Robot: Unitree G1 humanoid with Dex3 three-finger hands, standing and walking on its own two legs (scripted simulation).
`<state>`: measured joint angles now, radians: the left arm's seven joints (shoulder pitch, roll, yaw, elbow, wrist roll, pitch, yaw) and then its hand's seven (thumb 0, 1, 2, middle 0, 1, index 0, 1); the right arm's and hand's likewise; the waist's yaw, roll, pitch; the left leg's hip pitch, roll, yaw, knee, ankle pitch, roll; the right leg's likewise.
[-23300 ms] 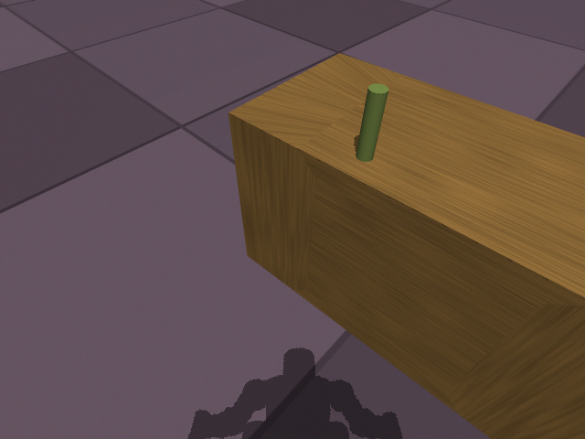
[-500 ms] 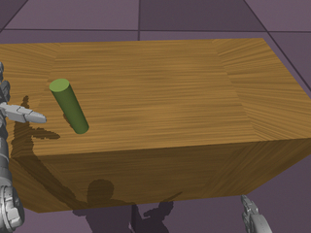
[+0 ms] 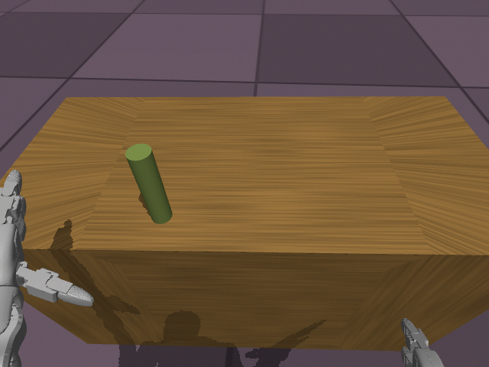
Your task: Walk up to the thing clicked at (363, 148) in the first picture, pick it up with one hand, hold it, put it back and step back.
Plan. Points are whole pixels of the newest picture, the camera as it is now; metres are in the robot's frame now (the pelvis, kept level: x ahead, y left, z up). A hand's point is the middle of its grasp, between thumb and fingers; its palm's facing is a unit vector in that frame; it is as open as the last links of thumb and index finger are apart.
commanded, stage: sink last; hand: left
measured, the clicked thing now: (151, 187) +0.45 +0.20 +0.05
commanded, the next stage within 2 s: home in 0.54 s
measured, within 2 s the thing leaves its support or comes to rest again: neither
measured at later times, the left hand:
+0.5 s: hand (28, 349) +0.15 +0.24 +0.13, palm faces +0.38 -0.81 -0.44, open 17.4 cm
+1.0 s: hand out of the picture +0.14 +0.22 +0.01, palm faces +0.26 -0.92 -0.29, open 17.3 cm
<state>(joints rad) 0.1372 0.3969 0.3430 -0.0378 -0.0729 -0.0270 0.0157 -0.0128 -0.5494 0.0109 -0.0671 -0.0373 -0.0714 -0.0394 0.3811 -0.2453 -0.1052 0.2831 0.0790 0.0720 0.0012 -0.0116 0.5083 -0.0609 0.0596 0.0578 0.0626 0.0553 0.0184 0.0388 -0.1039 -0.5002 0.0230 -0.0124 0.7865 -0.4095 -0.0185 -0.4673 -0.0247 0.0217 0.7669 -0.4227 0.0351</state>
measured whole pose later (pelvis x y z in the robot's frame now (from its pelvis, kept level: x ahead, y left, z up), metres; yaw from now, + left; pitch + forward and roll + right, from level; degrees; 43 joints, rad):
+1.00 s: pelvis -0.03 -0.01 -0.01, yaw +1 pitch +6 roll +1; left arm 0.53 0.22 0.17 -0.08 -0.06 -0.14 0.03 -0.01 -0.50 0.08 -0.06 -0.06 -0.06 -0.07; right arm 0.42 -0.16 -0.02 0.21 0.04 -0.05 -0.04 -0.01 -0.19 -0.49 0.13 0.19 0.14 0.19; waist 0.03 0.01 -0.07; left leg -0.57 0.01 -0.02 0.87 -0.40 -0.03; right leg -0.55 -0.03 0.02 0.89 -0.44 0.02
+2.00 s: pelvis -0.02 -0.01 -0.03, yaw +0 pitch +10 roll +1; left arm 0.48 0.19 0.00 0.04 -0.03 0.04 0.07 -0.01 -0.56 0.04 -0.05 -0.05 -0.05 -0.05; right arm 0.48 -0.20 -0.01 0.00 0.03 0.13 -0.08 0.01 -0.90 -0.90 0.20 0.30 0.21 0.30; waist 0.00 0.00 -0.13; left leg -0.69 0.03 -0.01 0.99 -0.48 -0.04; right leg -0.68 -0.02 0.03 1.01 -0.51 0.02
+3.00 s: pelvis -0.01 -0.01 -0.03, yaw +0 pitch +11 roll +0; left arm 0.49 0.20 0.00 0.02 -0.03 0.04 0.10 -0.01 -0.59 0.03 -0.05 -0.05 -0.05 -0.05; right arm 0.49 -0.20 -0.01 -0.03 0.03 0.14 -0.08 0.01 -0.90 -0.90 0.20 0.30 0.21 0.30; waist 0.00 0.00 -0.14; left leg -0.71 0.02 -0.01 1.01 -0.49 -0.03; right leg -0.69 -0.02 0.03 1.02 -0.52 0.03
